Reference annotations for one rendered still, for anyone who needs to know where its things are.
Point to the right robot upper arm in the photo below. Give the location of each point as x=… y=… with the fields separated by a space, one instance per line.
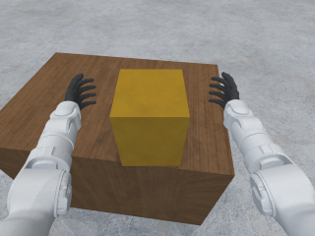
x=284 y=193

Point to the carton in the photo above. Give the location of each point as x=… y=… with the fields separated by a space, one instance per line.
x=150 y=117

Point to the robot left forearm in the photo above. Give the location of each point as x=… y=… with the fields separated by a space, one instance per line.
x=56 y=143

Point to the left robot upper arm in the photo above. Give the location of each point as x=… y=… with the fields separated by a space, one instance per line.
x=38 y=197

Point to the right robot hand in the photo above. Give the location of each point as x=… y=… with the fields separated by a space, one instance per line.
x=229 y=90

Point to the pedestal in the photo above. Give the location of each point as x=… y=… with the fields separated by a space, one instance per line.
x=185 y=194

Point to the left robot hand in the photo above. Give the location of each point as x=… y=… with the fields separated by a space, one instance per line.
x=74 y=91

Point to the robot right forearm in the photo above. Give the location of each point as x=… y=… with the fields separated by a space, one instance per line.
x=258 y=149

